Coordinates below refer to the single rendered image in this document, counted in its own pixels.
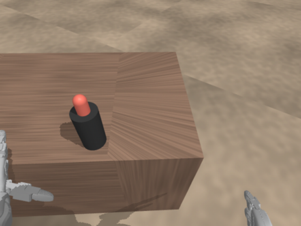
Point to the left robot hand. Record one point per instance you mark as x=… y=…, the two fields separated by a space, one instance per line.
x=21 y=191

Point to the right robot hand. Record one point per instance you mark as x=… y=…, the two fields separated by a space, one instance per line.
x=254 y=214

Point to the left robot arm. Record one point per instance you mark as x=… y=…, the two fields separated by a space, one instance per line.
x=5 y=210

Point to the bottle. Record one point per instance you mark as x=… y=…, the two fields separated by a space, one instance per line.
x=87 y=122

